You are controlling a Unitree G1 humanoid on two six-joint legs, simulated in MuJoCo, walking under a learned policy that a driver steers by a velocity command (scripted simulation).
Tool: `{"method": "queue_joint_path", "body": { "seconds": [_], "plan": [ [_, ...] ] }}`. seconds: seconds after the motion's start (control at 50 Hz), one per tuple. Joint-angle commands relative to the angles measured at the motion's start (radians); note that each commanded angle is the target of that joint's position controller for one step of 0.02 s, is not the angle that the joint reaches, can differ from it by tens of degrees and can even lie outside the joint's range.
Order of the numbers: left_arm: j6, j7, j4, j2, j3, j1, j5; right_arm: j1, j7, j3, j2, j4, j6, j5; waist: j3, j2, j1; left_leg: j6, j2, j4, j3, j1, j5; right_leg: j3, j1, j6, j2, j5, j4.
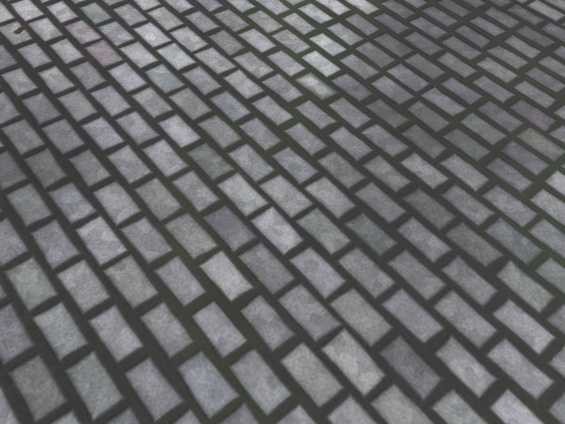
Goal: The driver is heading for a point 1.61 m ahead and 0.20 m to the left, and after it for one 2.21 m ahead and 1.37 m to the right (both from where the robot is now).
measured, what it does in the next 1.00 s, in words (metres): steps on the spot, turning left: right foot, then left foot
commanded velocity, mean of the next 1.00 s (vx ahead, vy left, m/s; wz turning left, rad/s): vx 0.04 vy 0.00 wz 0.30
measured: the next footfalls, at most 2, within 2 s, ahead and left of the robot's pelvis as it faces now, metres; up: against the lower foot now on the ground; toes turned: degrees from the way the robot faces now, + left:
right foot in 0.20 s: +0.09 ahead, -0.13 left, +0.00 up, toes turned +12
left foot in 0.64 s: +0.00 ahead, +0.07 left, +0.00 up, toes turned +16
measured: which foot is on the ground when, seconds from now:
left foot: down 0.00-0.20, up 0.22-0.62, down 0.64-1.00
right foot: up 0.00-0.18, down 0.20-0.64, up 0.66-0.90, down 0.92-1.00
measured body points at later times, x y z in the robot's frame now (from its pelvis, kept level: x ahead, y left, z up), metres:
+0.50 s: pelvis +0.02 -0.05 +0.00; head +0.06 -0.06 +0.45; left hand +0.05 +0.24 -0.10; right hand +0.20 -0.29 -0.13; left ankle -0.05 +0.08 -0.68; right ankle +0.05 -0.14 -0.74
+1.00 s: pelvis +0.00 -0.03 +0.00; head -0.01 -0.04 +0.45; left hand -0.05 +0.23 -0.14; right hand +0.17 -0.24 -0.14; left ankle -0.04 +0.06 -0.74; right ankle +0.01 -0.15 -0.74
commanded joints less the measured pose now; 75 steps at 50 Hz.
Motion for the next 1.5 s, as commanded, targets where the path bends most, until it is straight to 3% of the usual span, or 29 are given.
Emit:
{"method": "queue_joint_path", "body": {
  "seconds": [0.02, 0.12, 0.18, 0.2, 0.22, 0.24, 0.28, 0.3, 0.4, 0.6, 0.64, 0.66, 0.68, 0.72, 0.78, 0.86, 0.9, 0.94, 1.0, 1.04, 1.08, 1.18, 1.24, 1.26, 1.28, 1.3, 1.32, 1.38, 1.5],
  "plan": [
    [0.007, 0.009, -0.048, 0.088, 0.021, 0.030, -0.005, 0.007, -0.008, -0.047, -0.174, -0.072, 0.009, -0.004, -0.114, 0.138, 0.022, 0.136, 0.252, -0.101, -0.287, 0.031, 0.076, -0.015, 0.066, 0.005, 0.021, 0.007, -0.045],
    [-0.011, 0.024, -0.073, 0.090, 0.013, 0.017, -0.027, -0.003, -0.010, -0.061, -0.183, -0.091, 0.033, -0.014, -0.107, 0.164, 0.008, 0.130, 0.254, -0.034, -0.392, 0.074, 0.159, -0.004, 0.137, -0.018, 0.064, -0.087, -0.211],
    [-0.033, 0.034, -0.058, 0.092, 0.012, 0.129, -0.032, -0.073, -0.010, -0.062, -0.177, -0.112, 0.045, 0.003, -0.112, 0.156, 0.074, 0.056, 0.202, 0.038, -0.417, 0.030, 0.180, -0.004, 0.335, -0.046, 0.072, 0.021, -0.530],
    [-0.042, 0.043, -0.056, 0.140, 0.023, 0.150, -0.019, -0.076, -0.012, -0.052, -0.142, -0.127, 0.044, 0.012, -0.116, 0.080, 0.069, 0.000, 0.143, 0.117, -0.368, -0.046, 0.026, 0.086, 0.431, -0.069, -0.033, 0.052, -0.660],
    [-0.038, 0.049, -0.086, 0.238, 0.039, 0.090, -0.003, -0.011, -0.012, -0.032, -0.054, -0.147, 0.040, 0.023, -0.128, -0.170, 0.005, -0.066, -0.006, 0.326, -0.158, -0.193, -0.326, 0.354, 0.520, -0.158, -0.302, 0.190, -0.723],
    [-0.026, 0.040, -0.095, 0.247, 0.046, 0.066, -0.001, -0.005, -0.023, -0.054, -0.147, -0.133, 0.045, -0.003, -0.108, -0.160, 0.016, -0.083, -0.044, 0.528, -0.028, -0.252, -0.510, 0.417, 0.427, -0.273, -0.391, 0.415, -0.683],
    [-0.022, 0.028, -0.109, 0.137, 0.019, 0.035, -0.014, -0.001, -0.017, -0.068, -0.176, -0.105, 0.055, -0.016, -0.077, -0.039, -0.013, -0.099, 0.031, 0.709, -0.033, -0.223, -0.419, 0.243, 0.379, -0.273, -0.300, 0.507, -0.648],
    [-0.020, 0.027, -0.122, 0.122, 0.014, 0.004, -0.010, 0.005, -0.010, -0.068, -0.169, -0.097, 0.065, -0.015, -0.070, -0.058, -0.024, -0.111, 0.036, 0.750, -0.020, -0.229, -0.368, 0.152, 0.385, -0.236, -0.236, 0.505, -0.638],
    [-0.024, 0.024, -0.098, 0.145, 0.026, 0.114, -0.005, -0.075, 0.018, -0.048, -0.134, -0.125, 0.082, 0.001, -0.105, -0.117, 0.045, -0.157, 0.034, 0.715, 0.004, -0.272, -0.320, 0.052, 0.520, -0.248, -0.203, 0.660, -0.587],
    [-0.009, -0.010, -0.048, 0.189, 0.043, 0.113, -0.008, -0.083, -0.003, -0.002, -0.085, -0.106, 0.074, 0.012, -0.122, -0.151, 0.037, -0.086, 0.056, 0.096, 0.107, 0.077, -0.228, 0.036, 0.431, -0.236, -0.208, 0.591, -0.505],
    [-0.006, -0.012, -0.037, 0.147, 0.032, 0.148, -0.013, -0.069, -0.014, -0.001, -0.131, -0.095, 0.047, -0.013, -0.138, -0.020, 0.036, -0.054, 0.178, -0.149, -0.048, 0.289, -0.020, -0.006, 0.280, -0.126, -0.158, 0.364, -0.425],
    [-0.010, -0.017, -0.065, 0.060, 0.009, 0.180, -0.015, -0.111, -0.019, -0.013, -0.224, -0.115, 0.038, -0.016, -0.134, 0.219, 0.083, 0.021, 0.411, -0.130, -0.295, 0.314, 0.248, -0.112, 0.152, -0.061, -0.028, -0.012, -0.344],
    [0.009, 0.001, -0.045, 0.088, 0.011, 0.121, -0.019, -0.115, -0.022, -0.001, -0.177, -0.101, 0.028, -0.010, -0.110, 0.229, 0.018, 0.125, 0.462, -0.117, -0.280, 0.133, 0.288, -0.072, 0.249, -0.055, -0.017, -0.221, -0.271],
    [0.025, 0.000, -0.024, 0.110, 0.021, 0.116, -0.026, -0.192, -0.025, 0.027, -0.105, -0.096, 0.017, -0.013, -0.041, 0.180, 0.056, 0.110, 0.372, -0.138, -0.195, 0.094, 0.197, -0.040, 0.246, -0.057, -0.011, -0.171, -0.222],
    [0.023, -0.005, 0.026, 0.103, 0.023, 0.161, -0.010, -0.183, -0.038, 0.035, -0.109, -0.066, 0.011, -0.004, -0.062, 0.185, 0.067, 0.074, 0.297, -0.091, -0.111, 0.150, 0.347, -0.056, 0.267, -0.040, 0.007, -0.106, -0.235],
    [0.019, 0.007, 0.066, 0.072, 0.010, 0.159, -0.021, -0.168, -0.040, 0.039, -0.108, -0.021, 0.010, -0.001, -0.071, 0.162, 0.054, 0.068, 0.287, -0.054, -0.114, 0.155, 0.297, -0.068, 0.340, -0.027, 0.012, -0.041, -0.410],
    [0.010, 0.007, 0.100, 0.074, 0.006, 0.193, -0.004, -0.150, -0.038, 0.029, -0.127, 0.001, 0.018, 0.008, -0.088, 0.145, 0.061, 0.036, 0.249, -0.088, -0.141, 0.091, -0.159, -0.094, 0.459, -0.038, 0.023, 0.078, -0.531],
    [-0.005, 0.002, 0.104, 0.110, 0.013, 0.194, 0.012, -0.136, -0.029, 0.016, -0.136, 0.009, 0.031, 0.002, -0.018, 0.130, 0.050, 0.039, 0.209, -0.110, -0.171, -0.037, -0.547, -0.059, 0.451, -0.078, 0.005, -0.136, -0.486],
    [-0.018, -0.009, 0.141, 0.111, 0.018, 0.263, -0.005, -0.226, -0.014, 0.016, -0.108, -0.028, 0.027, 0.000, 0.102, -0.066, 0.093, 0.020, 0.117, 0.070, -0.064, -0.144, -0.546, 0.142, 0.347, -0.171, -0.075, -0.419, -0.649],
    [-0.027, -0.006, 0.172, 0.172, 0.042, 0.335, -0.003, -0.285, -0.002, 0.023, -0.065, -0.058, 0.000, -0.019, 0.110, -0.181, 0.119, -0.015, 0.057, 0.289, 0.097, -0.257, -0.312, 0.413, 0.457, -0.263, -0.261, -0.475, -0.823],
    [-0.042, -0.009, 0.163, 0.170, 0.046, 0.312, 0.005, -0.287, 0.007, 0.014, -0.087, -0.066, -0.023, -0.021, 0.076, -0.114, 0.107, -0.015, 0.109, 0.410, 0.056, -0.293, -0.334, 0.441, 0.478, -0.296, -0.296, -0.373, -0.850],
    [-0.064, -0.016, 0.170, 0.136, 0.048, 0.249, -0.011, -0.221, 0.027, 0.016, -0.063, -0.044, -0.044, -0.011, 0.024, -0.125, 0.056, -0.021, 0.091, 0.210, 0.138, -0.061, -0.235, 0.172, 0.415, -0.230, -0.168, -0.071, -0.781],
    [-0.067, -0.017, 0.168, 0.125, 0.048, 0.231, -0.015, 0.001, 0.005, -0.001, -0.086, 0.038, -0.047, -0.009, -0.031, -0.033, -0.039, -0.022, 0.067, 0.033, 0.142, 0.354, -0.143, 0.074, 0.171, -0.186, -0.107, -0.016, -0.581],
    [-0.074, -0.022, 0.141, 0.076, 0.032, 0.195, -0.013, 0.135, -0.010, -0.021, -0.162, 0.066, -0.056, -0.023, -0.085, 0.133, -0.104, 0.006, 0.254, -0.091, -0.103, 0.493, -0.337, -0.023, 0.051, -0.149, -0.024, -0.040, -0.309],
    [-0.081, -0.026, 0.092, 0.018, 0.017, 0.178, -0.016, 0.248, -0.013, -0.052, -0.295, 0.087, -0.053, -0.017, -0.124, 0.334, -0.121, 0.115, 0.490, -0.257, -0.534, 0.544, -0.635, -0.109, -0.145, -0.122, 0.085, -0.236, -0.032],
    [-0.073, -0.026, 0.088, 0.106, 0.039, 0.149, 0.002, 0.185, -0.014, -0.040, -0.238, 0.089, -0.046, -0.018, -0.025, 0.197, -0.070, 0.164, 0.517, -0.266, -0.580, 0.415, -0.712, -0.032, -0.200, -0.147, 0.022, -0.233, 0.125],
    [-0.076, -0.038, 0.091, 0.102, 0.041, 0.134, 0.000, 0.076, -0.007, -0.023, -0.174, 0.052, -0.051, -0.015, 0.047, 0.115, -0.018, 0.151, 0.465, -0.261, -0.482, 0.329, -0.633, -0.009, -0.206, -0.158, -0.026, -0.127, 0.156],
    [-0.078, -0.060, 0.112, 0.068, 0.034, 0.147, 0.009, 0.016, -0.006, 0.003, -0.096, 0.045, -0.079, -0.012, 0.030, 0.097, 0.039, 0.099, 0.343, -0.282, -0.226, 0.267, -0.226, -0.041, -0.113, -0.123, -0.070, 0.043, 0.100],
    [-0.063, -0.071, 0.029, 0.028, 0.017, -0.060, 0.009, 0.140, -0.011, 0.016, -0.083, 0.116, -0.090, -0.003, 0.041, 0.100, 0.018, 0.115, 0.305, -0.259, -0.048, 0.275, 0.211, -0.121, -0.152, -0.061, -0.055, 0.164, -0.076]
  ]
}}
